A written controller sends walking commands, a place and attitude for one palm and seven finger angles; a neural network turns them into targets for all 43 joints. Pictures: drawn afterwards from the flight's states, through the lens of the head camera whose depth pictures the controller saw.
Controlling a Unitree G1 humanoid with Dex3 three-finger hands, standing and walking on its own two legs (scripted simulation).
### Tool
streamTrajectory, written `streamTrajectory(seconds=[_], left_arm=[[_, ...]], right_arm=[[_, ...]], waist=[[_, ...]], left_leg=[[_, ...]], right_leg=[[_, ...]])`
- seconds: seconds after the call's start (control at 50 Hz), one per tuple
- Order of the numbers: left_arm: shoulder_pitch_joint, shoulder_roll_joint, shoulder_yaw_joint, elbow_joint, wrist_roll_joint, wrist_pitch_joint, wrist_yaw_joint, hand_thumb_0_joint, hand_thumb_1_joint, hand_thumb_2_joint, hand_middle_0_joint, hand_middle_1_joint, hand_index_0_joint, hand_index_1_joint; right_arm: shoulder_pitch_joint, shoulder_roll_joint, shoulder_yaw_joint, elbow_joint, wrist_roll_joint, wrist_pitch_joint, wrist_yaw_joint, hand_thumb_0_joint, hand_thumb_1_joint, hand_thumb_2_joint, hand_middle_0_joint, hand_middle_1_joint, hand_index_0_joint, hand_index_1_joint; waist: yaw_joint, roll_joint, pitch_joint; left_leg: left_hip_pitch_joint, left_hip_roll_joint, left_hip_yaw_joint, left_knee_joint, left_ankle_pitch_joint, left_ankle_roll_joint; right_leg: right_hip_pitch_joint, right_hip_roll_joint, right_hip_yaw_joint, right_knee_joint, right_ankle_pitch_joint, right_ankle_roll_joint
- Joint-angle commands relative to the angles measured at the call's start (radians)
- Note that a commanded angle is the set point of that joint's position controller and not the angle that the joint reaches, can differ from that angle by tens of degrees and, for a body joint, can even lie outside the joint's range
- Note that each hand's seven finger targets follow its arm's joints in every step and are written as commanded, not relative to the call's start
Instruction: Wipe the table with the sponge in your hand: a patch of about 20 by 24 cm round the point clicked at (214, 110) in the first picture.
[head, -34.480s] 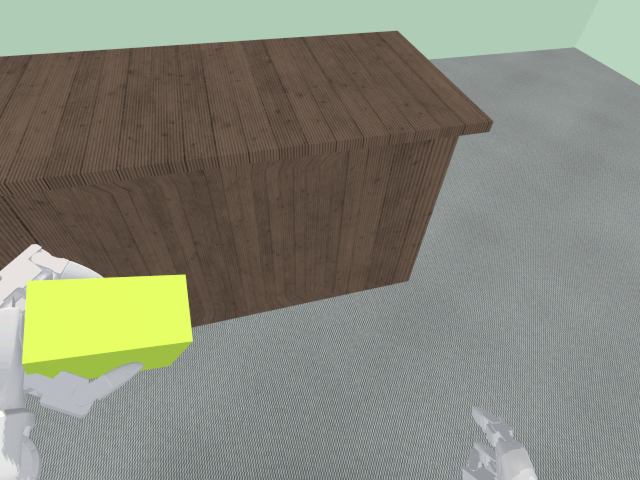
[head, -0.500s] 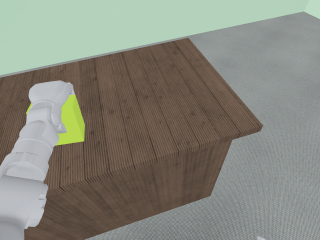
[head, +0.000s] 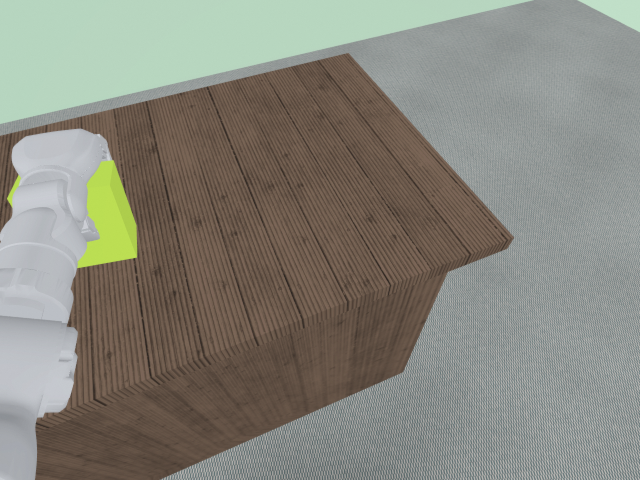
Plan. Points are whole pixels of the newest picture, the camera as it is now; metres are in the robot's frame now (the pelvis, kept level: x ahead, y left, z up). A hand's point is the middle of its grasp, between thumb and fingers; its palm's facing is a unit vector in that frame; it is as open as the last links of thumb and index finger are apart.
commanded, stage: wipe back along the third lane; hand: left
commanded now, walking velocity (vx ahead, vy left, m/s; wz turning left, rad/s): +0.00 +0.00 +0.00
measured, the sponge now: (87, 228) +0.44 +0.32 +0.06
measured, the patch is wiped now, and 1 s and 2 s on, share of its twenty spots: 0.95 0.95 0.95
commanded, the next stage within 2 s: slide back across to the middle lane in 1.72 s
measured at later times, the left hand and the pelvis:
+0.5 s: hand (76, 196) +0.45 +0.31 +0.11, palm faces -0.01 +0.01 -1.00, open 10.5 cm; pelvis +0.03 +0.04 +0.01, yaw +0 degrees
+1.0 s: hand (78, 215) +0.42 +0.30 +0.11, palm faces +0.07 -0.02 -1.00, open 10.5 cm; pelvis +0.06 +0.05 +0.01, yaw +1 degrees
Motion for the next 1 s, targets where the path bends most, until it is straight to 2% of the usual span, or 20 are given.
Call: streamTrajectory(seconds=[0.0, 0.06, 0.1, 0.14, 0.18, 0.2, 0.28, 0.3, 0.32, 0.34, 0.42, 0.46, 0.5, 0.54, 0.6, 0.66, 0.7, 0.78, 0.86, 0.98], left_arm=[[-0.279, 0.199, 0.035, -0.079, 0.016, 0.016, 0.044, 0.000, 0.100, 1.300, -1.200, -1.600, -1.200, -1.600], [-0.316, 0.202, 0.019, -0.055, 0.014, 0.027, 0.054, 0.000, 0.100, 1.300, -1.200, -1.600, -1.200, -1.600], [-0.262, 0.169, 0.025, -0.061, 0.008, 0.025, 0.055, 0.000, 0.100, 1.300, -1.200, -1.600, -1.200, -1.600], [-0.207, 0.135, 0.005, -0.081, 0.017, 0.026, 0.059, 0.000, 0.100, 1.300, -1.200, -1.600, -1.200, -1.600], [-0.167, 0.068, -0.030, -0.100, 0.016, 0.035, 0.062, 0.000, 0.100, 1.300, -1.200, -1.600, -1.200, -1.600], [-0.142, 0.045, -0.024, -0.117, 0.007, 0.032, 0.062, 0.000, 0.100, 1.300, -1.200, -1.600, -1.200, -1.600], [-0.066, 0.019, -0.019, -0.151, -0.039, 0.067, 0.080, 0.000, 0.100, 1.300, -1.200, -1.600, -1.200, -1.600], [-0.054, 0.023, -0.003, -0.169, -0.048, 0.070, 0.080, 0.000, 0.100, 1.300, -1.200, -1.600, -1.200, -1.600], [-0.030, -0.033, -0.052, -0.174, -0.056, 0.086, 0.077, 0.000, 0.100, 1.300, -1.200, -1.600, -1.200, -1.600], [-0.022, -0.017, -0.038, -0.178, -0.056, 0.103, 0.079, 0.000, 0.100, 1.300, -1.200, -1.600, -1.200, -1.600], [-0.022, -0.067, -0.085, -0.218, -0.049, 0.162, 0.066, 0.000, 0.100, 1.300, -1.200, -1.600, -1.200, -1.600], [-0.013, -0.111, -0.118, -0.261, -0.044, 0.190, 0.060, 0.000, 0.100, 1.300, -1.200, -1.600, -1.200, -1.600], [0.021, -0.091, -0.087, -0.297, -0.051, 0.207, 0.050, 0.000, 0.100, 1.300, -1.200, -1.600, -1.200, -1.600], [0.033, -0.102, -0.103, -0.323, -0.053, 0.229, 0.042, 0.000, 0.100, 1.300, -1.200, -1.600, -1.200, -1.600], [0.129, -0.135, -0.102, -0.408, -0.068, 0.246, 0.027, 0.000, 0.100, 1.300, -1.200, -1.600, -1.200, -1.600], [0.224, -0.213, -0.161, -0.519, -0.080, 0.268, 0.018, 0.000, 0.100, 1.300, -1.200, -1.600, -1.200, -1.600], [0.282, -0.210, -0.145, -0.580, -0.092, 0.288, 0.013, 0.000, 0.100, 1.300, -1.200, -1.600, -1.200, -1.600], [0.360, -0.254, -0.189, -0.674, -0.107, 0.347, -0.001, 0.000, 0.100, 1.300, -1.200, -1.600, -1.200, -1.600], [0.385, -0.253, -0.201, -0.761, -0.112, 0.394, -0.020, 0.000, 0.100, 1.300, -1.200, -1.600, -1.200, -1.600], [0.539, -0.278, -0.212, -0.882, -0.122, 0.395, -0.042, 0.000, 0.100, 1.300, -1.200, -1.600, -1.200, -1.600]], right_arm=[[0.023, -0.135, -0.042, -0.096, -0.006, -0.030, -0.003, 0.000, -0.900, -0.900, 0.200, 0.300, 0.200, 0.300], [0.030, -0.140, -0.039, -0.092, -0.003, -0.026, -0.004, 0.000, -0.900, -0.900, 0.200, 0.300, 0.200, 0.300], [0.024, -0.133, -0.043, -0.096, -0.006, -0.027, -0.001, 0.000, -0.900, -0.900, 0.200, 0.300, 0.200, 0.300], [0.023, -0.128, -0.044, -0.102, -0.007, -0.019, 0.005, 0.000, -0.900, -0.900, 0.200, 0.300, 0.200, 0.300], [0.011, -0.120, -0.045, -0.109, -0.006, -0.015, 0.010, 0.000, -0.900, -0.900, 0.200, 0.300, 0.200, 0.300], [-0.001, -0.116, -0.047, -0.113, -0.006, -0.014, 0.011, 0.000, -0.900, -0.900, 0.200, 0.300, 0.200, 0.300], [-0.043, -0.117, -0.044, -0.128, 0.002, -0.002, 0.012, 0.000, -0.900, -0.900, 0.200, 0.300, 0.200, 0.300], [-0.063, -0.115, -0.042, -0.130, 0.005, -0.002, 0.012, 0.000, -0.900, -0.900, 0.200, 0.300, 0.200, 0.300], [-0.073, -0.112, -0.040, -0.135, 0.007, 0.002, 0.013, 0.000, -0.900, -0.900, 0.200, 0.300, 0.200, 0.300], [-0.079, -0.115, -0.039, -0.131, 0.008, 0.005, 0.014, 0.000, -0.900, -0.900, 0.200, 0.300, 0.200, 0.300], [-0.122, -0.110, -0.030, -0.139, 0.013, 0.013, 0.017, 0.000, -0.900, -0.900, 0.200, 0.300, 0.200, 0.300], [-0.136, -0.102, -0.029, -0.153, 0.012, 0.019, 0.021, 0.000, -0.900, -0.900, 0.200, 0.300, 0.200, 0.300], [-0.163, -0.102, -0.025, -0.164, 0.010, 0.023, 0.021, 0.000, -0.900, -0.900, 0.200, 0.300, 0.200, 0.300], [-0.165, -0.102, -0.023, -0.170, 0.007, 0.035, 0.022, 0.000, -0.900, -0.900, 0.200, 0.300, 0.200, 0.300], [-0.205, -0.096, -0.021, -0.197, 0.007, 0.038, 0.027, 0.000, -0.900, -0.900, 0.200, 0.300, 0.200, 0.300], [-0.230, -0.087, -0.019, -0.221, 0.005, 0.044, 0.044, 0.000, -0.900, -0.900, 0.200, 0.300, 0.200, 0.300], [-0.264, -0.086, -0.014, -0.233, 0.008, 0.046, 0.053, 0.000, -0.900, -0.900, 0.200, 0.300, 0.200, 0.300], [-0.289, -0.083, -0.009, -0.243, 0.011, 0.048, 0.070, 0.000, -0.900, -0.900, 0.200, 0.300, 0.200, 0.300], [-0.320, -0.081, 0.001, -0.250, 0.012, 0.048, 0.075, 0.000, -0.900, -0.900, 0.200, 0.300, 0.200, 0.300], [-0.354, -0.073, 0.009, -0.268, 0.011, 0.035, 0.091, 0.000, -0.900, -0.900, 0.200, 0.300, 0.200, 0.300]], waist=[[-0.019, -0.100, -0.253], [-0.040, -0.118, -0.216], [-0.013, -0.099, -0.241], [-0.001, -0.077, -0.272], [0.001, -0.085, -0.251], [0.016, -0.088, -0.265], [0.027, -0.150, -0.211], [0.042, -0.140, -0.216], [0.035, -0.135, -0.187], [0.040, -0.141, -0.172], [0.044, -0.108, -0.129], [0.048, -0.082, -0.148], [0.066, -0.069, -0.166], [0.058, -0.094, -0.169], [0.081, -0.096, -0.193], [0.082, -0.082, -0.201], [0.096, -0.049, -0.190], [0.089, -0.085, -0.172], [0.089, -0.092, -0.161], [0.103, -0.116, -0.189]], left_leg=[[0.049, -0.029, 0.056, -0.067, 0.006, 0.056], [0.030, -0.032, 0.063, -0.069, -0.029, 0.057], [0.058, -0.029, 0.058, -0.079, 0.014, 0.055], [0.095, -0.028, 0.063, -0.076, 0.053, 0.054], [0.119, -0.025, 0.060, -0.085, 0.057, 0.052], [0.140, -0.021, 0.052, -0.093, 0.095, 0.052], [0.141, -0.024, 0.062, -0.115, 0.065, 0.054], [0.154, -0.021, 0.052, -0.126, 0.092, 0.053], [0.171, -0.024, 0.058, -0.130, 0.086, 0.053], [0.178, -0.023, 0.055, -0.139, 0.077, 0.052], [0.229, -0.016, 0.038, -0.167, 0.085, 0.046], [0.260, -0.016, 0.034, -0.168, 0.108, 0.040], [0.278, -0.013, 0.025, -0.171, 0.162, 0.036], [0.293, -0.012, 0.027, -0.167, 0.172, 0.033], [0.320, -0.009, 0.016, -0.163, 0.263, 0.027], [0.366, -0.007, 0.014, -0.148, 0.344, 0.016], [0.379, 0.001, 0.002, -0.148, 0.420, 0.008], [0.396, 0.004, 0.004, -0.140, 0.454, 0.006], [0.401, 0.004, 0.004, -0.140, 0.473, 0.011], [0.411, 0.000, 0.010, -0.123, 0.526, 0.016]], right_leg=[[0.201, -0.072, 0.079, -0.124, 0.054, 0.037], [0.178, -0.072, 0.074, -0.134, 0.013, 0.047], [0.190, -0.068, 0.063, -0.125, 0.055, 0.036], [0.203, -0.063, 0.054, -0.112, 0.093, 0.034], [0.188, -0.060, 0.044, -0.119, 0.082, 0.031], [0.195, -0.057, 0.037, -0.114, 0.111, 0.022], [0.227, -0.060, 0.033, -0.140, 0.086, 0.033], [0.234, -0.060, 0.030, -0.138, 0.106, 0.025], [0.229, -0.061, 0.024, -0.143, 0.094, 0.029], [0.223, -0.058, 0.020, -0.149, 0.074, 0.028], [0.196, -0.054, 0.001, -0.155, 0.035, 0.017], [0.196, -0.051, -0.011, -0.149, 0.044, 0.012], [0.223, -0.052, -0.008, -0.145, 0.089, 0.003], [0.235, -0.051, -0.018, -0.141, 0.100, 0.005], [0.269, -0.051, -0.018, -0.129, 0.169, -0.002], [0.285, -0.050, -0.028, -0.118, 0.226, 0.000], [0.292, -0.050, -0.029, -0.109, 0.250, -0.005], [0.312, -0.050, -0.037, -0.105, 0.288, 0.002], [0.337, -0.053, -0.037, -0.098, 0.322, 0.002], [0.391, -0.057, -0.023, -0.082, 0.412, 0.007]])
